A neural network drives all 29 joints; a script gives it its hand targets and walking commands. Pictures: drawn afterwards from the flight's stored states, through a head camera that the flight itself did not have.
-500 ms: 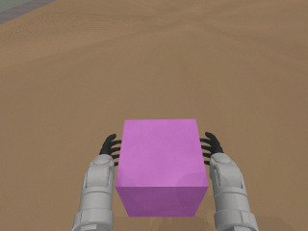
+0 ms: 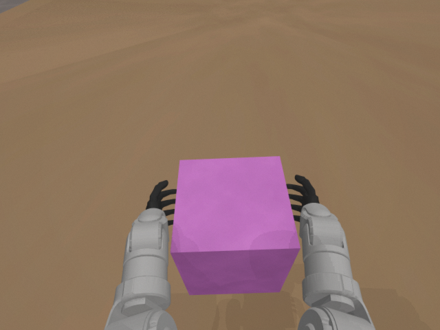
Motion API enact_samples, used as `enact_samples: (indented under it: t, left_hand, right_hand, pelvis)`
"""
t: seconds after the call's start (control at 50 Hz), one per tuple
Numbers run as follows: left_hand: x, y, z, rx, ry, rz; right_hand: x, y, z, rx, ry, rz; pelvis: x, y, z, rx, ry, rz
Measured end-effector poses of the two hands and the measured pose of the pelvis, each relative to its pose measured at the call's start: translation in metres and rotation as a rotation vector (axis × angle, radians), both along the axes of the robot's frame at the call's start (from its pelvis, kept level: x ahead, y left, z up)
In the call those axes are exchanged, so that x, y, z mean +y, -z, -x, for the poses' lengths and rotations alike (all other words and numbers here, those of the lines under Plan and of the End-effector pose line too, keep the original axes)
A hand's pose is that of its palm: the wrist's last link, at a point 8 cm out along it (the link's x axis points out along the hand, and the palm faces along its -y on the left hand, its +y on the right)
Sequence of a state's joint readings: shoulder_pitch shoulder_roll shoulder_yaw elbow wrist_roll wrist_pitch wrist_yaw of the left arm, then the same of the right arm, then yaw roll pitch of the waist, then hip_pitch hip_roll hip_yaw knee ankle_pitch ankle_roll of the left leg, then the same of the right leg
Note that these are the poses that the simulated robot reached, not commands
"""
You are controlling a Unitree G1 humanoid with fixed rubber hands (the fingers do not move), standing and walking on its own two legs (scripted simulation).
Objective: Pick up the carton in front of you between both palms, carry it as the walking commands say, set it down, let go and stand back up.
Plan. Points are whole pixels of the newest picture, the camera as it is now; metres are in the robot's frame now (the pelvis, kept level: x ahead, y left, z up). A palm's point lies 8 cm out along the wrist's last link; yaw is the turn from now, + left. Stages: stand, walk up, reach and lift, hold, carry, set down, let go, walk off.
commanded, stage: set down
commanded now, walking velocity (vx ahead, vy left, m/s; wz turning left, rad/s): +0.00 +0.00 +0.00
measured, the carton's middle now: (232, 229) +0.34 -0.01 -0.05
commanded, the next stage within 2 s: none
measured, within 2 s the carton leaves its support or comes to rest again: neither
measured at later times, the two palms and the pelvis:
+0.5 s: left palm (184, 239) +0.38 +0.11 -0.17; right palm (299, 244) +0.35 -0.19 -0.17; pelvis -0.03 +0.02 -0.09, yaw +0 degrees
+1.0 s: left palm (198, 244) +0.44 +0.09 -0.31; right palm (294, 260) +0.37 -0.20 -0.31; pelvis -0.07 +0.01 -0.22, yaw +1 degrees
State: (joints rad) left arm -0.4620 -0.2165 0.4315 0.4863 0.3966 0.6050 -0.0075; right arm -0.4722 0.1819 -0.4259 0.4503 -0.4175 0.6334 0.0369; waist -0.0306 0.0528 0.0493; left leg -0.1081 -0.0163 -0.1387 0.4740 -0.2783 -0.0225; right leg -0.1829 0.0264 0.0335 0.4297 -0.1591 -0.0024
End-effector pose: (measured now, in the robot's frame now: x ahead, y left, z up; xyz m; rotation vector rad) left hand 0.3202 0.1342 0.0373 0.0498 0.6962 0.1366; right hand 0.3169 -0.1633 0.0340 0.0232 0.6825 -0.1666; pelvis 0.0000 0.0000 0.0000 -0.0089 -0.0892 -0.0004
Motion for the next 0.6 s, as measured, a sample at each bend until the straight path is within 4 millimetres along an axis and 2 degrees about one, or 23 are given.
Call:
enact_samples:
  t: [0.08, 0.14, 0.26, 0.32, 0.38, 0.44, 0.6]
  left_hand:
    - [-0.006, 0.02, -0.017, 0.017, 0.029, -0.01]
    - [-0.011, 0.045, -0.026, 0.029, 0.057, -0.024]
    - [-0.016, 0.115, -0.033, 0.036, 0.082, -0.023]
    - [-0.017, 0.15, -0.036, 0.028, 0.081, -0.008]
    - [-0.019, 0.178, -0.042, 0.007, 0.075, 0.011]
    - [-0.021, 0.195, -0.051, -0.022, 0.071, 0.032]
    - [-0.027, 0.225, -0.073, -0.035, 0.077, 0.053]
  right_hand:
    - [-0.006, 0.021, -0.01, 0.017, 0.018, 0.006]
    - [-0.01, 0.046, -0.013, 0.03, 0.026, 0.019]
    - [-0.015, 0.115, -0.014, 0.038, 0.041, 0.032]
    - [-0.017, 0.149, -0.015, 0.029, 0.05, 0.028]
    - [-0.019, 0.176, -0.02, 0.007, 0.064, 0.018]
    - [-0.021, 0.192, -0.027, -0.023, 0.081, 0.006]
    - [-0.026, 0.222, -0.043, -0.038, 0.125, -0.02]
  pelvis:
    - [0.008, 0.005, 0.003, 0.059, 0.012, -0.002]
    - [0.013, 0.009, 0.006, 0.134, 0.022, -0.008]
    - [0.02, 0.024, 0.014, 0.33, 0.03, -0.024]
    - [0.021, 0.038, 0.018, 0.435, 0.027, -0.029]
    - [0.02, 0.053, 0.021, 0.537, 0.02, -0.03]
    - [0.018, 0.07, 0.025, 0.62, 0.013, -0.029]
    - [0.012, 0.112, 0.037, 0.736, 0.004, -0.027]
